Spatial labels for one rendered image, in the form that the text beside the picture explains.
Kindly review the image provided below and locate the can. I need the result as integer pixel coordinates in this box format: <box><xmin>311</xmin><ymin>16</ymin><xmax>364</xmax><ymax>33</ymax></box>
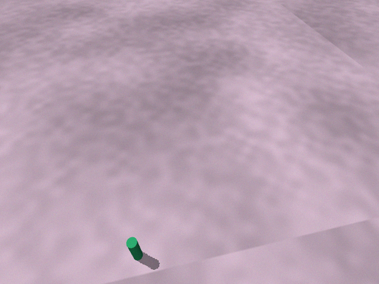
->
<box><xmin>126</xmin><ymin>237</ymin><xmax>143</xmax><ymax>260</ymax></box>

